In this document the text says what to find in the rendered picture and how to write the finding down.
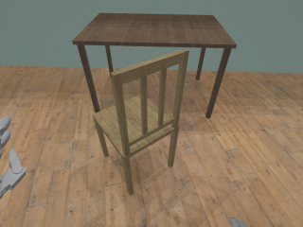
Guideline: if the table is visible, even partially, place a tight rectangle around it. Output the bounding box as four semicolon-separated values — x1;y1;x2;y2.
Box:
72;12;237;118

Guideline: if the right robot hand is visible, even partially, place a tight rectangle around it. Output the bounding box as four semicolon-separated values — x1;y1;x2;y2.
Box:
229;217;248;227

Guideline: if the left robot hand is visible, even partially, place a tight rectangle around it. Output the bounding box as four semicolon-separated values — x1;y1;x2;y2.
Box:
0;115;27;200

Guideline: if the chair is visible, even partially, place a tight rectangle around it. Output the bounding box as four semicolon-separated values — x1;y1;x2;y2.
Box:
92;48;189;196

